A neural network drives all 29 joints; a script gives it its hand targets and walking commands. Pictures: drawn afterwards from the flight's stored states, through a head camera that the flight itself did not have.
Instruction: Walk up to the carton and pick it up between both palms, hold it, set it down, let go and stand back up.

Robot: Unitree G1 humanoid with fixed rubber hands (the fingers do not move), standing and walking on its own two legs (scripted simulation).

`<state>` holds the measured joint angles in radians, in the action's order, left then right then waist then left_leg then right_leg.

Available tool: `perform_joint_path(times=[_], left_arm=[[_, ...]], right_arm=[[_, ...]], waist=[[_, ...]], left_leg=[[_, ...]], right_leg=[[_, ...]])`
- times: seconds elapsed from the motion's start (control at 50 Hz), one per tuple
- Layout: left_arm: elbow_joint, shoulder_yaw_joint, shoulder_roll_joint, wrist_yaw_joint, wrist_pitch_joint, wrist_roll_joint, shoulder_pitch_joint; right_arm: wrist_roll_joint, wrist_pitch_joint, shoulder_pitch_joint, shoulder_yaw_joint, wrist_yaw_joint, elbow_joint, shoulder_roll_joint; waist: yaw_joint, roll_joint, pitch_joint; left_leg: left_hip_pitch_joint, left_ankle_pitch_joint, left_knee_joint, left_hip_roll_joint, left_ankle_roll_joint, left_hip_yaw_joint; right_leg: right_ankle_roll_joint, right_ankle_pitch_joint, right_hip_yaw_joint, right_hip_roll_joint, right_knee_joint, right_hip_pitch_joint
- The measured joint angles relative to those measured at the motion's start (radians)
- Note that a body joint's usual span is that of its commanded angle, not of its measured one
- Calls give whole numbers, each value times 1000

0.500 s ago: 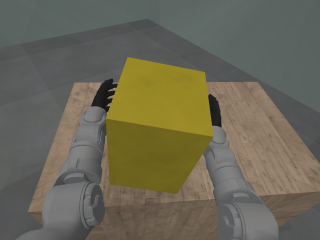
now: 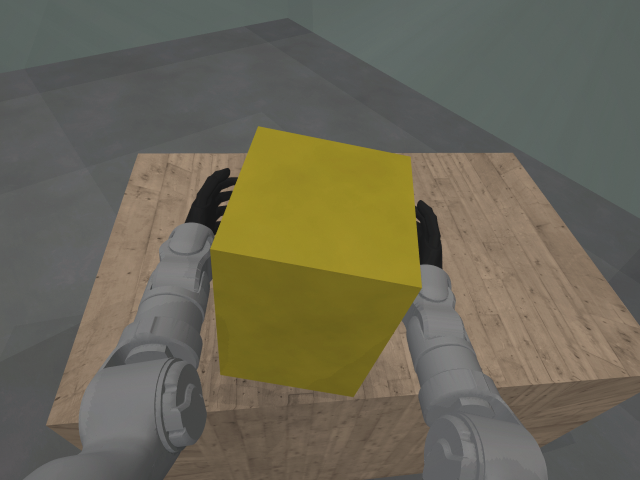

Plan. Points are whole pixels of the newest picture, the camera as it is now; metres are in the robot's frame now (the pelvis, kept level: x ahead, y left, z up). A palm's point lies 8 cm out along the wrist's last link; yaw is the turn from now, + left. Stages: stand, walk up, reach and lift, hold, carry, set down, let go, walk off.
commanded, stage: set down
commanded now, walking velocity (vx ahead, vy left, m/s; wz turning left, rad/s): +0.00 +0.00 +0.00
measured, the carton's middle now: (309, 272) +0.39 -0.05 +0.04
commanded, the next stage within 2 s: none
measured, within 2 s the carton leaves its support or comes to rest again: rests again in 0.58 s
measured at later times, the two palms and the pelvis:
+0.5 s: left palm (204, 241) +0.43 +0.08 +0.08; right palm (419, 277) +0.34 -0.20 +0.06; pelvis +0.00 +0.00 +0.00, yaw +0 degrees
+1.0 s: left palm (203, 245) +0.43 +0.09 +0.07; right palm (416, 281) +0.34 -0.19 +0.05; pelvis -0.02 +0.00 +0.00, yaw +0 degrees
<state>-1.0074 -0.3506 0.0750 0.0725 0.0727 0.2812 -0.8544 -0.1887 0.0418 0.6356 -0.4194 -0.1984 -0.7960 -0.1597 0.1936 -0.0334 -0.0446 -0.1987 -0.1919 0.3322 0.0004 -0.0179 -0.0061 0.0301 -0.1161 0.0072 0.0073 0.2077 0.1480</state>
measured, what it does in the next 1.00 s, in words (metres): stands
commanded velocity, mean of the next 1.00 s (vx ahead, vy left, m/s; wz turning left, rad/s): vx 0.00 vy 0.00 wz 0.00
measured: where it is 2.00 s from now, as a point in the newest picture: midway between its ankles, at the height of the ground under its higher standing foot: outside the picture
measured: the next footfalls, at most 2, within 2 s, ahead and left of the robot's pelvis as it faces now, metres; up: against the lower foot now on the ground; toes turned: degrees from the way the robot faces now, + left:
none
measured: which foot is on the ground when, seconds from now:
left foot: down 0.00-1.00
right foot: down 0.00-1.00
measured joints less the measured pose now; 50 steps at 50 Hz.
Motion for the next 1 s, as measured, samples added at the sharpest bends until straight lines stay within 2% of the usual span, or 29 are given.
perform_joint_path(times=[0.28,0.58,0.72,1.0], left_arm=[[-31,-4,2,2,-45,16,14],[-117,-15,6,-8,-120,30,-2],[-165,-31,25,-7,-154,48,-37],[-207,-100,26,0,-199,104,-80]], right_arm=[[-31,63,-10,-32,5,-44,-11],[-76,138,-16,-74,5,-94,-17],[-111,190,30,-146,9,-149,-30],[-183,236,62,-239,29,-146,-51]], waist=[[-6,4,-8],[-11,9,-24],[0,8,-19],[-16,-2,1]], left_leg=[[-30,-8,19,-5,4,3],[-80,8,15,-9,8,11],[-102,18,17,-5,8,14],[-120,33,8,0,1,0]], right_leg=[[-4,-1,4,-5,4,22],[-9,11,12,-9,3,71],[-10,12,16,-5,19,98],[-6,28,3,0,17,124]])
